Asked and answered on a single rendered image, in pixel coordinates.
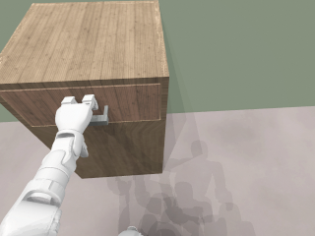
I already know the drawer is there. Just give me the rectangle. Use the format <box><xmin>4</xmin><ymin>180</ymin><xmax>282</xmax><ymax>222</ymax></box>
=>
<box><xmin>0</xmin><ymin>83</ymin><xmax>160</xmax><ymax>126</ymax></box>

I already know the robot left shin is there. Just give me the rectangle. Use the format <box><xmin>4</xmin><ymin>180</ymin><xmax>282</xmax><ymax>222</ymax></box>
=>
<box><xmin>127</xmin><ymin>226</ymin><xmax>138</xmax><ymax>232</ymax></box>

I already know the robot left upper arm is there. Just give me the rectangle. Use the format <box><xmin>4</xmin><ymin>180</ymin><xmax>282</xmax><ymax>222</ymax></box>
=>
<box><xmin>1</xmin><ymin>200</ymin><xmax>63</xmax><ymax>236</ymax></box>

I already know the left robot forearm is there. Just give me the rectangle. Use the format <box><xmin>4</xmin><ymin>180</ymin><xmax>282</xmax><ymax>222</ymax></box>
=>
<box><xmin>0</xmin><ymin>129</ymin><xmax>84</xmax><ymax>236</ymax></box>

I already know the left robot hand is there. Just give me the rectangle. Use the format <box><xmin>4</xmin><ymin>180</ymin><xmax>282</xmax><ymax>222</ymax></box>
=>
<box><xmin>55</xmin><ymin>94</ymin><xmax>98</xmax><ymax>157</ymax></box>

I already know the cabinet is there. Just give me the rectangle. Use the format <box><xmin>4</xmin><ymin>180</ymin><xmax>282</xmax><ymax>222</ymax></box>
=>
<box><xmin>0</xmin><ymin>0</ymin><xmax>169</xmax><ymax>179</ymax></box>

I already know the handle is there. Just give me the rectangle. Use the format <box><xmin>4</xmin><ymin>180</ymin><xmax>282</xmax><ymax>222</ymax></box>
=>
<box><xmin>88</xmin><ymin>105</ymin><xmax>109</xmax><ymax>126</ymax></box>

